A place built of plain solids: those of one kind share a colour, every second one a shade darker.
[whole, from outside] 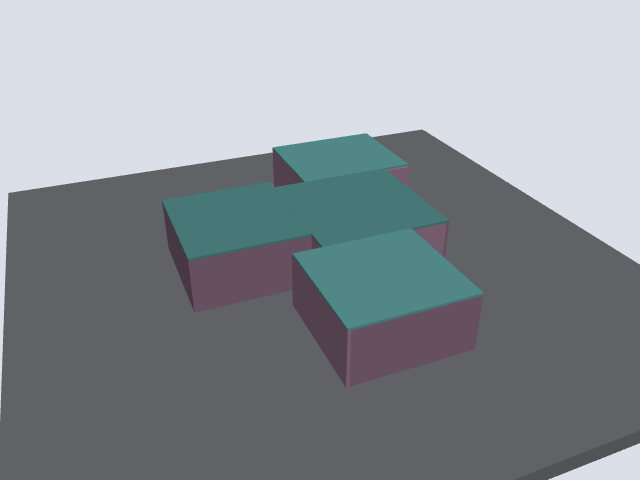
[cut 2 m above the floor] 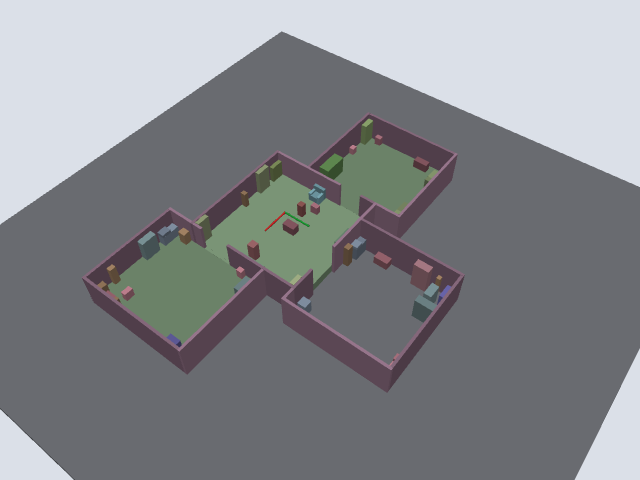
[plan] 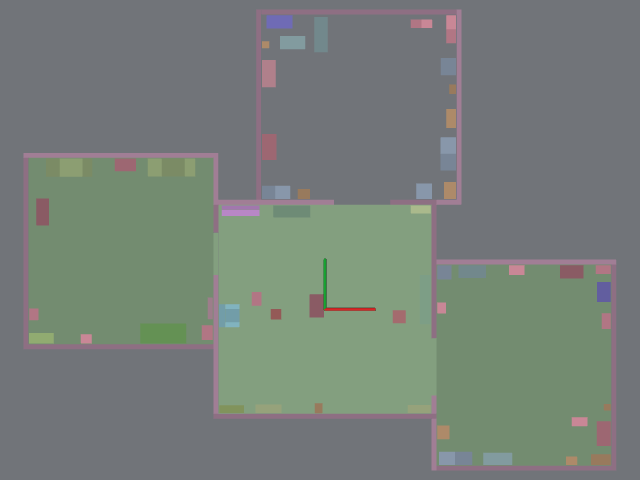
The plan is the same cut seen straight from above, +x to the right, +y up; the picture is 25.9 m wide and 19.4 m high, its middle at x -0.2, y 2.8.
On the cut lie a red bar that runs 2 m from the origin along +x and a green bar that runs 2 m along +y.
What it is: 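One storey of an old house, long lived in; a hub and three side rooms behind broad openings; a side room's floor lies below the hub's by a bare drop, by one riser or not at all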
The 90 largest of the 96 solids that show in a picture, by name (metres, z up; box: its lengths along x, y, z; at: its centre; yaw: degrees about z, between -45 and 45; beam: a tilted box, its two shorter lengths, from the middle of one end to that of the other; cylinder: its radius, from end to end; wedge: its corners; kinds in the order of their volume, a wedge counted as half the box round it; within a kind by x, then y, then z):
{
 "floor_1": {"box": [7.48, 7.54, 0.58], "at": [-8.25, 2.35, 0.24]},
 "floor_2": {"box": [0.2, 1.71, 0.58], "at": [-4.41, 2.24, 0.24]},
 "floor_3": {"box": [8.61, 8.45, 0.76], "at": [0.0, 0.0, 0.33]},
 "floor_4": {"box": [0.2, 2.32, 0.76], "at": [4.41, -2.33, 0.33]},
 "floor_5": {"box": [7.07, 8.13, 0.76], "at": [8.04, -2.25, 0.33]},
 "wall_1": {"box": [0.2, 7.54, 3.73], "at": [-12.09, 2.35, 1.82]},
 "wall_2": {"box": [7.68, 0.2, 3.73], "at": [-8.35, -1.51, 1.82]},
 "wall_3": {"box": [7.68, 0.2, 3.73], "at": [-8.35, 6.22, 1.82]},
 "wall_4": {"box": [0.2, 5.61, 3.73], "at": [-4.41, -1.42, 1.82]},
 "wall_5": {"box": [0.2, 1.13, 3.73], "at": [-4.41, 3.66, 1.82]},
 "wall_6": {"box": [0.2, 1.9, 3.73], "at": [-4.41, 5.37, 1.82]},
 "wall_7": {"box": [0.2, 7.69, 3.73], "at": [-2.68, 8.27, 1.82]},
 "wall_8": {"box": [4.88, 0.2, 3.73], "at": [-2.07, 4.33, 1.82]},
 "wall_9": {"box": [9.01, 0.2, 3.73], "at": [0.0, -4.33, 1.82]},
 "wall_10": {"box": [7.9, 0.2, 3.73], "at": [1.37, 12.01, 1.82]},
 "wall_11": {"box": [1.87, 0.2, 3.73], "at": [3.57, 4.33, 1.82]},
 "wall_12": {"box": [0.2, 2.1, 3.73], "at": [4.41, -5.47, 1.82]},
 "wall_13": {"box": [0.2, 0.74, 3.73], "at": [4.41, -3.86, 1.82]},
 "wall_14": {"box": [0.2, 5.39, 3.73], "at": [4.41, 1.53, 1.82]},
 "wall_15": {"box": [1.02, 0.2, 3.73], "at": [5.01, 4.33, 1.82]},
 "wall_16": {"box": [0.2, 7.69, 3.73], "at": [5.42, 8.27, 1.82]},
 "wall_17": {"box": [7.27, 0.2, 3.73], "at": [8.14, -6.42, 1.82]},
 "wall_18": {"box": [7.27, 0.2, 3.73], "at": [8.14, 1.91, 1.82]},
 "wall_19": {"box": [0.2, 8.13, 3.73], "at": [11.68, -2.25, 1.82]},
 "roof_1": {"box": [7.68, 7.94, 0.16], "at": [-8.35, 2.35, 3.76]},
 "roof_2": {"box": [9.01, 8.85, 0.16], "at": [0.0, 0.0, 3.76]},
 "roof_3": {"box": [8.3, 7.69, 0.16], "at": [1.37, 8.27, 3.76]},
 "roof_4": {"box": [7.27, 8.53, 0.16], "at": [8.14, -2.25, 3.76]},
 "clothes_rail_1": {"box": [1.02, 0.54, 1.62], "at": [-1.31, 10.78, 0.76]},
 "clothes_rail_2": {"box": [0.54, 1.42, 1.75], "at": [-0.16, 11.1, 0.83]},
 "clothes_rail_3": {"box": [1.12, 0.53, 1.7], "at": [5.95, 1.52, 1.56]},
 "clothes_rail_4": {"box": [1.17, 0.5, 1.62], "at": [6.98, -6.04, 1.52]},
 "carton_stack_1": {"box": [1.14, 0.54, 1.16], "at": [-1.98, 4.72, 0.53]},
 "carton_stack_2": {"box": [0.64, 0.63, 1.11], "at": [4.01, 4.77, 0.51]},
 "carton_stack_3": {"box": [0.58, 0.58, 0.65], "at": [4.83, 1.5, 1.03]},
 "carton_stack_4": {"box": [0.63, 0.68, 1.42], "at": [4.98, 5.95, 0.66]},
 "carton_stack_5": {"box": [0.63, 0.67, 0.87], "at": [4.98, 6.62, 0.38]},
 "carton_stack_6": {"box": [0.62, 0.7, 0.8], "at": [4.99, 9.81, 0.35]},
 "carton_stack_7": {"box": [1.34, 0.54, 0.8], "at": [5.28, -6.02, 1.11]},
 "tall_odds_1": {"box": [0.3, 0.28, 1.69], "at": [-2.4, 10.69, 0.79]},
 "tall_odds_2": {"box": [0.49, 0.4, 1.84], "at": [-0.85, 4.66, 0.87]},
 "tall_odds_3": {"box": [0.32, 0.4, 1.23], "at": [-0.26, -4.0, 1.32]},
 "tall_odds_4": {"box": [0.5, 0.56, 0.98], "at": [4.79, -4.98, 1.2]},
 "tall_odds_5": {"box": [0.48, 0.69, 0.65], "at": [5.05, 4.8, 0.28]},
 "tall_odds_6": {"box": [0.39, 0.76, 0.8], "at": [5.1, 7.71, 0.35]},
 "tall_odds_7": {"box": [0.27, 0.4, 1.35], "at": [5.16, 8.89, 0.63]},
 "tall_odds_8": {"box": [0.46, 0.35, 1.45], "at": [9.97, -6.12, 1.43]},
 "tall_odds_9": {"box": [0.8, 0.44, 0.75], "at": [11.15, -6.08, 1.08]},
 "tall_odds_10": {"box": [0.29, 0.26, 1.52], "at": [11.41, -3.96, 1.47]},
 "trunk_1": {"box": [0.52, 1.1, 0.68], "at": [-11.41, 3.93, 0.88]},
 "trunk_2": {"box": [0.87, 0.52, 0.63], "at": [-8.07, 5.83, 0.85]},
 "trunk_3": {"box": [0.59, 1.06, 0.7], "at": [-2.25, 6.56, 0.3]},
 "trunk_4": {"box": [0.59, 0.94, 0.66], "at": [-0.34, 0.14, 1.04]},
 "trunk_5": {"box": [0.95, 0.54, 0.58], "at": [9.97, 1.51, 1.0]},
 "trunk_6": {"box": [0.57, 1.0, 0.64], "at": [11.27, -5.02, 1.03]},
 "workbench_1": {"box": [1.86, 0.81, 1.39], "at": [-6.53, -0.98, 1.23]},
 "sideboard_1": {"box": [1.5, 0.49, 1.15], "at": [-1.34, 3.96, 1.29]},
 "sideboard_2": {"box": [0.45, 2.0, 1.22], "at": [4.05, 0.39, 1.32]},
 "coat_rack_1": {"box": [1.06, 0.35, 1.97], "at": [-2.28, -4.02, 1.69]},
 "coat_rack_2": {"box": [0.93, 0.33, 2.07], "at": [3.81, -4.04, 1.75]},
 "coat_rack_3": {"box": [0.81, 0.33, 1.98], "at": [3.87, 4.04, 1.7]},
 "desk_1": {"box": [0.56, 0.74, 0.52], "at": [-11.0, 5.72, 0.79]},
 "desk_2": {"box": [0.91, 0.74, 0.46], "at": [-10.26, 5.72, 1.46]},
 "desk_3": {"box": [0.4, 0.74, 1.15], "at": [-9.6, 5.72, 1.11]},
 "desk_4": {"box": [0.56, 0.73, 0.52], "at": [-6.88, 5.73, 0.79]},
 "desk_5": {"box": [0.93, 0.73, 0.47], "at": [-6.13, 5.73, 1.49]},
 "desk_6": {"box": [0.43, 0.73, 1.19], "at": [-5.45, 5.73, 1.13]},
 "crate_stack_1": {"box": [0.39, 0.48, 0.67], "at": [-11.77, -0.2, 0.87]},
 "crate_stack_2": {"box": [0.45, 0.6, 0.54], "at": [-4.76, -0.94, 0.8]},
 "crate_stack_3": {"box": [0.4, 0.56, 0.66], "at": [-2.77, 0.42, 1.04]},
 "crate_stack_4": {"box": [0.44, 0.34, 1.0], "at": [3.68, 11.54, 0.45]},
 "crate_stack_5": {"box": [0.36, 0.44, 0.69], "at": [4.71, 0.05, 1.06]},
 "crate_stack_6": {"box": [0.39, 0.57, 1.13], "at": [5.1, 11.04, 0.52]},
 "crate_stack_7": {"box": [0.39, 0.57, 0.73], "at": [5.1, 11.6, 0.31]},
 "crate_stack_8": {"box": [0.62, 0.4, 0.85], "at": [7.75, 1.58, 1.14]},
 "crate_stack_9": {"box": [0.64, 0.38, 0.67], "at": [10.29, -4.55, 1.04]},
 "crate_stack_10": {"box": [0.61, 0.36, 0.59], "at": [11.25, 1.6, 1.0]},
 "crate_stack_11": {"box": [0.37, 0.64, 0.68], "at": [11.37, -0.48, 1.05]},
 "chest_drawers_1": {"box": [1.05, 0.54, 1.49], "at": [-1.84, 11.62, 0.69]},
 "chest_drawers_2": {"box": [0.56, 0.81, 1.24], "at": [11.27, 0.7, 1.33]},
 "wardrobe_1": {"box": [0.56, 1.11, 2.11], "at": [-2.27, 9.52, 1.01]},
 "hall_bench_1": {"box": [1.53, 0.25, 0.98], "at": [-3.41, 3.89, 1.2]},
 "hall_bench_2": {"box": [1.53, 0.18, 1.59], "at": [-3.41, 4.11, 1.51]},
 "metal_shelving_1": {"box": [0.99, 0.43, 1.8], "at": [-11.46, -1.17, 1.44]},
 "armchair_1": {"box": [0.24, 0.93, 0.97], "at": [-4.16, -0.26, 1.2]},
 "armchair_2": {"box": [0.58, 0.73, 0.5], "at": [-3.74, -0.36, 0.96]},
 "bookcase_1": {"box": [1.0, 0.32, 1.35], "at": [-3.78, -4.04, 1.38]},
 "pet_corner_1": {"box": [0.53, 0.53, 1.4], "at": [3.0, -0.3, 1.41]},
 "side_table_1": {"box": [0.43, 0.43, 1.09], "at": [-1.98, -0.2, 1.25]},
 "radiator_1": {"box": [0.2, 0.88, 0.68], "at": [-4.63, 0.04, 0.87]}
}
